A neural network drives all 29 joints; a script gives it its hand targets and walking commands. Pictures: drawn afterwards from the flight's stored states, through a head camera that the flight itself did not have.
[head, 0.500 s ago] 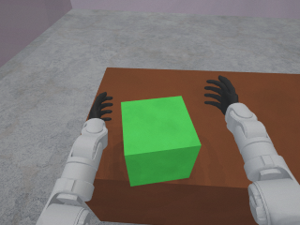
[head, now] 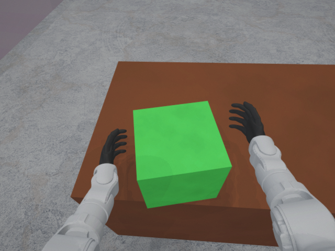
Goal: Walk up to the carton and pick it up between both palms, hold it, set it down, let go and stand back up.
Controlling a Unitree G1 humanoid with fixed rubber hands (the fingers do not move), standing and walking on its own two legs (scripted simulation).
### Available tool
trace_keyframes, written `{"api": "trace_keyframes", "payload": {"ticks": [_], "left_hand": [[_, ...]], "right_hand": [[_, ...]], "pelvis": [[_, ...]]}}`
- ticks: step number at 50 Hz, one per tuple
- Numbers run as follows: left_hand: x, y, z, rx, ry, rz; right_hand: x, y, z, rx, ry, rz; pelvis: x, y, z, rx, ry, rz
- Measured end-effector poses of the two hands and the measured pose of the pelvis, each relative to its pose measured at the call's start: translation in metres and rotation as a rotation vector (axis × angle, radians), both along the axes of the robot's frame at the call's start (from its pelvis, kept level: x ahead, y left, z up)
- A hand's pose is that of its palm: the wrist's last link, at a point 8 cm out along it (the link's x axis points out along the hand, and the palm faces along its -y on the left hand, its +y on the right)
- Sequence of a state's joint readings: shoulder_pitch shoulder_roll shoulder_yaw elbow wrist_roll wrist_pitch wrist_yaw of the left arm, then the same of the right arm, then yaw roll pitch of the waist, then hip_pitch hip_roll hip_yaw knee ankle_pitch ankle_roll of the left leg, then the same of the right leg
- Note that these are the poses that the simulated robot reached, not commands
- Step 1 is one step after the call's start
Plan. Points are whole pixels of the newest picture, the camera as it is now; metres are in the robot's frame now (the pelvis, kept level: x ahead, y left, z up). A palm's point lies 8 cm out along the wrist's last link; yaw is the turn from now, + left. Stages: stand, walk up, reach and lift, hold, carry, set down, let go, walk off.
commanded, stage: reach and lift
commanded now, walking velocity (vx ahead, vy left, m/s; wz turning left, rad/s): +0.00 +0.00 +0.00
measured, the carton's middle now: (176, 156) +0.38 +0.02 -0.03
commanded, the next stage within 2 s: none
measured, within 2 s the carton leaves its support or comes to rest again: neither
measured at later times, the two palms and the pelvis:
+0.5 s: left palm (119, 160) +0.34 +0.16 +0.00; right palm (236, 136) +0.42 -0.14 +0.02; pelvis +0.00 +0.00 +0.00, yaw +0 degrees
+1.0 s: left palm (121, 160) +0.34 +0.15 +0.00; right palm (233, 136) +0.42 -0.13 +0.02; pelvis +0.00 +0.00 +0.00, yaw +0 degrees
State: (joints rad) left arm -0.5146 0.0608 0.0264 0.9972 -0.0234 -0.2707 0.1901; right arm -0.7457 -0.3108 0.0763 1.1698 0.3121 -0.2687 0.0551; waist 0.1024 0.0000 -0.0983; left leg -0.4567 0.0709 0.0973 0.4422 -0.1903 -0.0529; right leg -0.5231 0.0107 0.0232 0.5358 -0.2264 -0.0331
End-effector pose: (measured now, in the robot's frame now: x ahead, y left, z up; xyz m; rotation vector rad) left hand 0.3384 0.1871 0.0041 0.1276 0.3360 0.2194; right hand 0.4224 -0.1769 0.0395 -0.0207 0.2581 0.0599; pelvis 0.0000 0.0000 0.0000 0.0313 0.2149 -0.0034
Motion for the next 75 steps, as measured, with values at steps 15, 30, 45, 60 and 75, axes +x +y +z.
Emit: {"api": "trace_keyframes", "payload": {"ticks": [15,30,45,60,75], "left_hand": [[0.004,-0.023,-0.005,-0.05,-0.042,-0.028],[0.002,-0.027,-0.005,-0.08,-0.047,0.025],[0.002,-0.032,-0.004,-0.099,-0.041,0.064],[0.0,-0.035,-0.005,-0.147,-0.042,0.111],[-0.008,-0.033,-0.004,-0.152,-0.063,0.143]], "right_hand": [[0.003,0.014,-0.012,0.035,-0.022,-0.009],[-0.003,0.048,-0.016,0.039,-0.011,0.023],[-0.004,0.047,-0.016,0.009,-0.006,0.015],[-0.003,0.047,-0.015,-0.041,-0.018,0.027],[-0.006,0.052,-0.012,-0.06,-0.042,0.052]], "pelvis": [[0.004,0.0,-0.001,0.001,0.042,0.001],[0.004,0.0,-0.001,0.0,0.042,0.002],[0.004,-0.002,-0.001,0.0,0.042,0.0],[0.004,-0.002,-0.001,0.0,0.042,0.0],[0.003,-0.002,-0.001,0.0,0.041,0.0]]}}
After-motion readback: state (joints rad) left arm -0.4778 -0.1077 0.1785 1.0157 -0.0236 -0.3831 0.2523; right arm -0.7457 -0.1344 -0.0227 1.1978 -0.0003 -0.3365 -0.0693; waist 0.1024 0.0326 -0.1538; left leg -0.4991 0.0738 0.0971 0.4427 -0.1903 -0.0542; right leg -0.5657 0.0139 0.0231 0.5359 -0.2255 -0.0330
